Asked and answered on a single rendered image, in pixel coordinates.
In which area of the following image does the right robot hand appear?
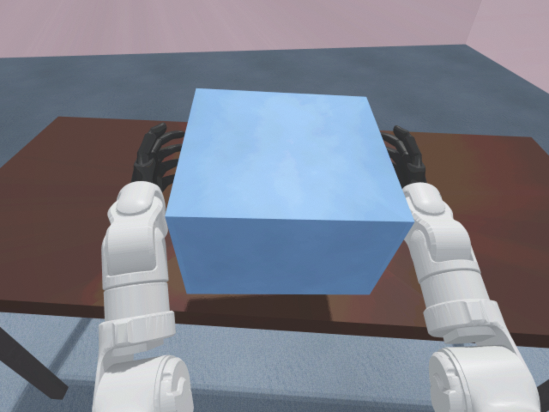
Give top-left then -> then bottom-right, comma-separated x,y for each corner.
380,125 -> 427,189

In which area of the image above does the left robot upper arm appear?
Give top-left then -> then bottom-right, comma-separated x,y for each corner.
94,355 -> 194,412

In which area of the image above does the carton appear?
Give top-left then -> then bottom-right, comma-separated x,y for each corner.
165,88 -> 415,294

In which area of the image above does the robot left forearm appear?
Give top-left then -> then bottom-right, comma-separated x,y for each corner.
92,181 -> 176,412

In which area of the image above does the robot right forearm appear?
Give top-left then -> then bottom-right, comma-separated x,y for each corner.
402,183 -> 540,408

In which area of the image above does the right robot upper arm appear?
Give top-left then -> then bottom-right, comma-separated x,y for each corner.
429,345 -> 540,412

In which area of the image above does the left robot hand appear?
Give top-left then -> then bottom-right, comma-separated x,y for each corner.
130,123 -> 185,192

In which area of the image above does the table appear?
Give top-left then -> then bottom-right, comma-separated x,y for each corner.
0,117 -> 549,412

